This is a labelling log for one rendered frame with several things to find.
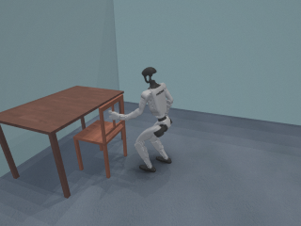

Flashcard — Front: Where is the right robot upper arm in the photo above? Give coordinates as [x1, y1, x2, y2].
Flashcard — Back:
[159, 83, 174, 105]

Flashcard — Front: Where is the right robot forearm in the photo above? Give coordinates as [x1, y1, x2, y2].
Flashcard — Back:
[165, 102, 173, 115]

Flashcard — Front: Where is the left robot upper arm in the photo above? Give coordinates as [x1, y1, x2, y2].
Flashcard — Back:
[137, 89, 152, 116]

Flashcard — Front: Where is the left robot forearm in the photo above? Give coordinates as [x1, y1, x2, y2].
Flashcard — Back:
[119, 109, 140, 121]

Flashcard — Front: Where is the left robot shin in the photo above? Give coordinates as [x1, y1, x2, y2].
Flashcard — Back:
[135, 142, 152, 169]

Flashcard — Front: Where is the robot head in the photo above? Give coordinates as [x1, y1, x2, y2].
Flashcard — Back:
[142, 67, 161, 89]

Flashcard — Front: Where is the table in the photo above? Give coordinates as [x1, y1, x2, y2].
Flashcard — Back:
[0, 86, 124, 199]

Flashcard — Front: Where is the left robot hand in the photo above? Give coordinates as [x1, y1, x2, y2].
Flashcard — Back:
[108, 110, 119, 121]

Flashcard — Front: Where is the chair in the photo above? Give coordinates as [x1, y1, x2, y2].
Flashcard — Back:
[73, 94, 127, 179]

